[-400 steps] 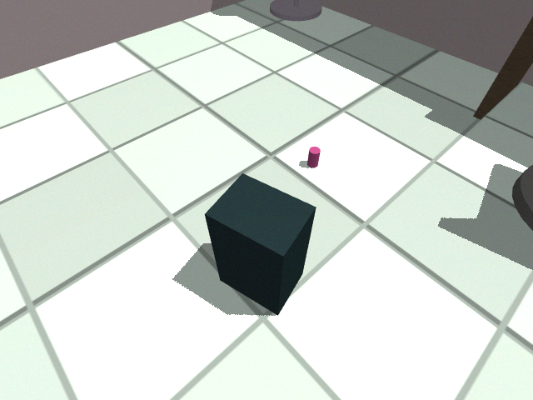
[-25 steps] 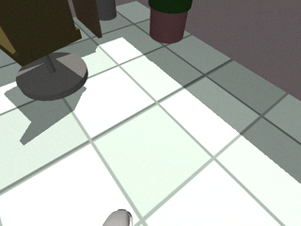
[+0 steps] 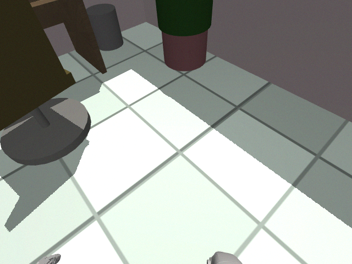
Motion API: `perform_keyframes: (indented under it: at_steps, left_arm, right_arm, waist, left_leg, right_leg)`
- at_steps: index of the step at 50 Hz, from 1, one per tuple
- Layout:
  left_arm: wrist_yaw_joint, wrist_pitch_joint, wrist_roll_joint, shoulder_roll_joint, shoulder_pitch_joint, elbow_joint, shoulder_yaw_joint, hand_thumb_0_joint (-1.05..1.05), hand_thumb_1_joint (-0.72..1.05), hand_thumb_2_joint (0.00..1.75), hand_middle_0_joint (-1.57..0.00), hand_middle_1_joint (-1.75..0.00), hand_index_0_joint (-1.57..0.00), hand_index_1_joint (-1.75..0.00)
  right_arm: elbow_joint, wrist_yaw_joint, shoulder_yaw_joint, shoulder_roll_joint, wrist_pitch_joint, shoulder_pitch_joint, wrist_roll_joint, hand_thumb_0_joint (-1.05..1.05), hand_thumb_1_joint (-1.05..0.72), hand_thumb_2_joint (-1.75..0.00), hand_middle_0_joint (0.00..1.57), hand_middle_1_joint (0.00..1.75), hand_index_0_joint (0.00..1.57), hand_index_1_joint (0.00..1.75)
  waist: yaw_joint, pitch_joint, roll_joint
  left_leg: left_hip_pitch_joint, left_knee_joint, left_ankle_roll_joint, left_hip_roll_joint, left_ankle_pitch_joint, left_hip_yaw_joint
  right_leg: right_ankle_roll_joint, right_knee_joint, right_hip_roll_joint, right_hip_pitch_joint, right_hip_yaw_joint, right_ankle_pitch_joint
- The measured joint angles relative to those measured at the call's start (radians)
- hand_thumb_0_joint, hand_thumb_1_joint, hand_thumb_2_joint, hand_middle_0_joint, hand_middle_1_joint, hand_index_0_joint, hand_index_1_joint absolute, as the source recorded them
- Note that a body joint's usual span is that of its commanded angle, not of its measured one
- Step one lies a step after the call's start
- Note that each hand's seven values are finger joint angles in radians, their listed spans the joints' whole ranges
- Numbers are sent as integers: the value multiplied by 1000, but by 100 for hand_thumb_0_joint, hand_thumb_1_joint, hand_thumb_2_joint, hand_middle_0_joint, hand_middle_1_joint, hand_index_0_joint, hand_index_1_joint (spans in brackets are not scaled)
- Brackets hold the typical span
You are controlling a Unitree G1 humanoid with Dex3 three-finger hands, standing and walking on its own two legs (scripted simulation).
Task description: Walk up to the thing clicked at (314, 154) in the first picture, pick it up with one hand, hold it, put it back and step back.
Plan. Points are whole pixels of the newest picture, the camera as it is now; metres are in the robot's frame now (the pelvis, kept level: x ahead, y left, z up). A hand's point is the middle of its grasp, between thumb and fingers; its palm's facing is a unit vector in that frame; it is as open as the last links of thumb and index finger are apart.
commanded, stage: walk up
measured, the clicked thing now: out of the picture -0.17 +1.41 -0.69
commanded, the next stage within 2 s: none
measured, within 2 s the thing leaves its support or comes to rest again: neither
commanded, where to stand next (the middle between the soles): +0.50 +0.05 m, yaw -1 degrees
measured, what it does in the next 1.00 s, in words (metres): walks ahead, turning left: left foot, then right foot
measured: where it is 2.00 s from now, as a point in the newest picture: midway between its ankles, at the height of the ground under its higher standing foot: (192, 196)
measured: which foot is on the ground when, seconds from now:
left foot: up 0.00-0.34, down 0.36-0.90, up 0.92-1.00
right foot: down 0.00-0.40, up 0.42-0.86, down 0.88-1.00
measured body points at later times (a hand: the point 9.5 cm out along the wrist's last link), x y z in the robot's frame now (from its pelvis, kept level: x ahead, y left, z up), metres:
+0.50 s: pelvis +0.19 +0.05 +0.02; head +0.21 +0.09 +0.46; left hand +0.25 +0.38 -0.11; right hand +0.27 -0.26 -0.07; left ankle +0.25 +0.16 -0.71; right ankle +0.16 -0.10 -0.64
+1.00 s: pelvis +0.44 -0.01 +0.02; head +0.47 +0.00 +0.47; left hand +0.38 +0.33 -0.06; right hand +0.65 -0.29 -0.09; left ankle +0.30 +0.10 -0.64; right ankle +0.52 -0.09 -0.71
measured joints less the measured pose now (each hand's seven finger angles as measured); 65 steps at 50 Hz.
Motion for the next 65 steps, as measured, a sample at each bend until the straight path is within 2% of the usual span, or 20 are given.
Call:
perform_keyframes:
  at_steps: [2,5,12,16,18,20,21,24,29,35,40,43,44,45,47,49,52,56,62,65]
  left_arm:
    - [4,-2,-6,-17,13,-8,-11,0,90,89,-20,-30,-20,-30]
    - [9,-4,-10,-39,49,-10,-26,0,90,89,-20,-30,-20,-30]
    - [11,1,2,-16,122,0,-25,0,90,89,-20,-30,-21,-30]
    - [12,2,2,14,137,-6,-17,0,90,89,-20,-30,-21,-30]
    - [13,8,0,29,142,-3,-16,0,90,89,-20,-30,-21,-30]
    - [8,40,16,55,116,1,-8,0,90,89,-20,-30,-21,-30]
    - [9,61,19,60,88,3,-5,1,90,89,-20,-30,-21,-30]
    - [11,83,21,57,-7,-17,-19,1,90,90,-20,-30,-20,-30]
    - [-10,66,11,44,-113,-88,-37,1,90,90,-20,-30,-20,-30]
    - [-31,97,20,45,-148,-106,-15,0,90,89,-20,-30,-20,-30]
    - [-36,116,21,62,-146,-90,16,0,90,90,-20,-30,-20,-30]
    - [-36,107,18,67,-144,-91,29,0,90,90,-20,-30,-20,-30]
    - [-34,99,16,65,-140,-95,32,0,90,90,-20,-30,-20,-30]
    - [-27,88,17,53,-140,-96,35,0,90,90,-20,-30,-20,-30]
    - [-15,74,24,27,-134,-97,27,0,90,90,-20,-30,-20,-30]
    - [-15,80,27,13,-118,-91,15,0,90,90,-20,-30,-20,-30]
    - [-9,84,18,3,-66,-82,5,0,90,89,-20,-30,-20,-30]
    - [14,86,1,2,-9,-63,-3,0,90,90,-20,-30,-20,-30]
    - [38,104,-3,-13,10,-81,-23,0,90,90,-20,-30,-20,-30]
    - [51,114,-11,-21,7,-86,-37,0,90,90,-20,-30,-20,-30]
  right_arm:
    - [13,-1,8,-1,9,-10,-1,1,-91,-90,20,30,20,30]
    - [12,5,10,-9,6,-35,8,1,-91,-90,20,30,20,30]
    - [-9,36,-3,-2,7,-55,-9,1,-91,-90,20,30,20,30]
    - [2,46,-8,4,7,-56,-18,1,-91,-90,20,30,20,30]
    - [4,46,-11,4,-2,-55,-21,1,-91,-90,20,30,20,30]
    - [-10,38,-16,22,-2,-48,-13,1,-91,-90,20,30,20,30]
    - [-20,32,-15,29,-2,-39,-14,1,-91,-90,20,30,20,30]
    - [-20,17,-1,50,8,-3,-6,1,-91,-90,20,30,20,30]
    - [-14,1,36,67,11,53,6,1,-90,-90,21,30,20,30]
    - [-14,-8,35,62,5,111,-2,1,-90,-90,21,30,21,30]
    - [-26,-22,22,42,-5,137,-10,1,-90,-90,21,30,21,30]
    - [-32,-34,14,14,-7,134,-13,1,-90,-90,21,30,21,30]
    - [-32,-39,11,0,-5,131,-13,1,-90,-90,21,30,21,30]
    - [-25,-47,6,-18,0,117,-12,1,-90,-90,21,30,21,30]
    - [-3,-68,-3,-35,19,74,-7,1,-90,-90,21,30,20,30]
    - [8,-78,2,-30,30,44,-6,1,-91,-90,20,30,20,30]
    - [-6,-59,15,-31,23,4,-3,1,-91,-90,20,30,20,30]
    - [-49,-28,20,-29,27,-55,-6,1,-91,-90,20,30,20,30]
    - [-94,1,19,3,65,-141,-7,1,-91,-90,20,30,20,30]
    - [-113,9,19,19,83,-160,-11,0,-91,-90,20,30,20,30]
  waist:
    - [22,0,-3]
    - [39,1,8]
    - [50,-4,1]
    - [58,-10,-22]
    - [53,-20,-39]
    - [40,-10,-107]
    - [30,-4,-126]
    - [-8,7,-134]
    - [-31,23,-165]
    - [-39,-6,-182]
    - [-32,-32,-181]
    - [-20,-28,-169]
    - [-10,-25,-159]
    - [3,-13,-129]
    - [10,12,-76]
    - [23,13,-76]
    - [54,8,-82]
    - [70,19,-69]
    - [82,85,-50]
    - [85,105,-59]
  left_leg:
    - [-95,164,5,-38,21,-6]
    - [-216,201,9,-42,103,-11]
    - [-324,-100,-25,18,236,-17]
    - [-282,-273,-22,28,289,5]
    - [-237,-334,-15,16,325,25]
    - [-225,-292,-15,-39,324,45]
    - [-223,-267,-12,-59,298,40]
    - [-181,-296,5,-86,284,-27]
    - [-54,-465,0,-117,333,-110]
    - [35,-532,-9,-127,301,-207]
    - [75,-541,-36,-124,239,-283]
    - [84,-503,-67,-124,176,-324]
    - [79,-466,-77,-125,141,-335]
    - [60,-393,-74,-114,102,-338]
    - [-33,-149,-36,-107,40,-289]
    - [-136,42,-20,-114,33,-159]
    - [-232,142,-6,-103,106,-29]
    - [-297,65,-5,-75,226,11]
    - [-291,-208,-25,-58,361,69]
    - [-237,-284,4,-74,376,102]
  right_leg:
    - [-8,-16,-10,37,7,-20]
    - [-7,-107,-11,114,9,-7]
    - [-2,-207,6,225,-4,-36]
    - [23,-177,2,261,-14,-107]
    - [38,-130,-12,269,-17,-162]
    - [17,25,-74,240,-5,-229]
    - [13,144,-69,204,25,-252]
    - [8,386,21,84,83,-317]
    - [7,334,16,-76,120,-158]
    - [32,182,5,-135,164,-38]
    - [33,61,16,-100,167,-42]
    - [15,-53,19,-37,179,-66]
    - [7,-117,17,-1,178,-32]
    - [14,-130,31,14,161,50]
    - [17,-88,39,35,101,13]
    - [8,-102,9,80,64,-22]
    - [-8,-185,-14,168,30,-25]
    - [-31,-238,2,254,-38,-50]
    - [-56,-213,52,326,-168,-141]
    - [-47,-110,50,323,-227,-228]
